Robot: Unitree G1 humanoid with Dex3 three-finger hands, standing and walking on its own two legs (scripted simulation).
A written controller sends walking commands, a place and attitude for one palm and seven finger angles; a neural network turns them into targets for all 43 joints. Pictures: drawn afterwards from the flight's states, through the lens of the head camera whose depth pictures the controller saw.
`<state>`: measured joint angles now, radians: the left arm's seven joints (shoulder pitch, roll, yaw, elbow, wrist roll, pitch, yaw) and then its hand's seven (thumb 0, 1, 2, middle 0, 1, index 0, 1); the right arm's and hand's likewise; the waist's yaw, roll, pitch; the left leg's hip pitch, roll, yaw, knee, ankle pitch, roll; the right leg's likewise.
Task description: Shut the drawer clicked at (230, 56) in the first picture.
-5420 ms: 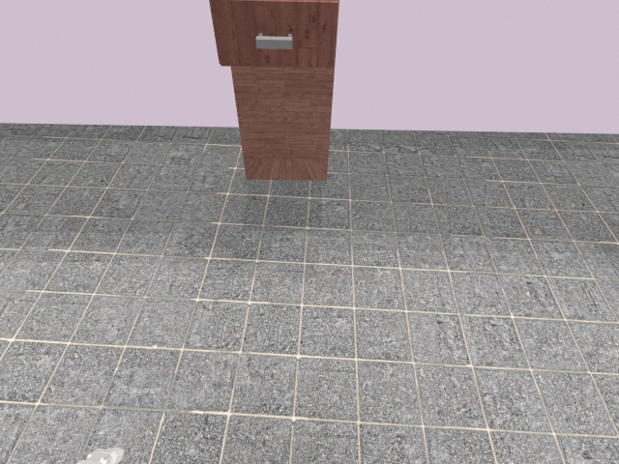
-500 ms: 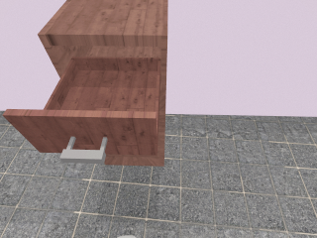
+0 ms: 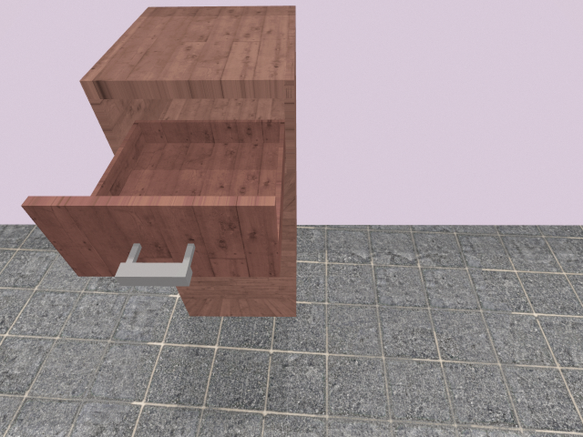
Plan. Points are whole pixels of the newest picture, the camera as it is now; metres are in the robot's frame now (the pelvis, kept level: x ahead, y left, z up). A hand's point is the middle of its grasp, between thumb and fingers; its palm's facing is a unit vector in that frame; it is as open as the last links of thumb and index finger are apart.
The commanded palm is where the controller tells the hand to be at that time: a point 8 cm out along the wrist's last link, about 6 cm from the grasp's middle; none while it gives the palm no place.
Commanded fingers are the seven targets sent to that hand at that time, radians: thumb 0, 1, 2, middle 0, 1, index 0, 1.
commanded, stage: come to a stop and stand still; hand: left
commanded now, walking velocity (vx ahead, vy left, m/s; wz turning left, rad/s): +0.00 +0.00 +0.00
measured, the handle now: (159, 262) +0.36 +0.23 +0.04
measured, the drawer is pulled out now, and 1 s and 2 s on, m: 0.30 0.30 0.30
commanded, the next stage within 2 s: look again from close up in 0.26 s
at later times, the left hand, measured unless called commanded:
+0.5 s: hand out of the picture -0.01 +0.16 -0.19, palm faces -0.01 -0.99 -0.15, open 7.4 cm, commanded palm none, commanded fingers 0.00 0.90 0.90 -0.20 -0.30 -0.20 -0.30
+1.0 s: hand out of the picture -0.08 +0.23 -0.18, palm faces +0.04 -0.98 -0.19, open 7.4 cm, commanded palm none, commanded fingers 0.00 0.90 0.90 -0.20 -0.30 -0.20 -0.30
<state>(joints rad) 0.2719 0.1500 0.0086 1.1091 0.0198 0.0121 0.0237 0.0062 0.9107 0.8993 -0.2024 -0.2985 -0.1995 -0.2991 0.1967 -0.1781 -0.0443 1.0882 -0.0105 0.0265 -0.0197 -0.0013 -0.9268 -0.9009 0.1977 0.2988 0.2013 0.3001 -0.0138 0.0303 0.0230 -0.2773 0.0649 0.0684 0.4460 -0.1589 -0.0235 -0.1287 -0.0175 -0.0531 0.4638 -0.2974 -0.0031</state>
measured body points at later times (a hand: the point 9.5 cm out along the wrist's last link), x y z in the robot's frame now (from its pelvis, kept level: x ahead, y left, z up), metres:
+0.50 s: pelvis +0.00 +0.02 -0.01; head +0.01 +0.03 +0.44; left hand -0.01 +0.22 -0.17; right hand -0.03 -0.19 -0.16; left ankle +0.06 +0.13 -0.74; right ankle -0.03 -0.11 -0.74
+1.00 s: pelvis -0.03 +0.05 +0.00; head -0.04 +0.07 +0.45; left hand -0.08 +0.28 -0.17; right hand +0.03 -0.19 -0.14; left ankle +0.06 +0.13 -0.74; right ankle -0.03 -0.11 -0.74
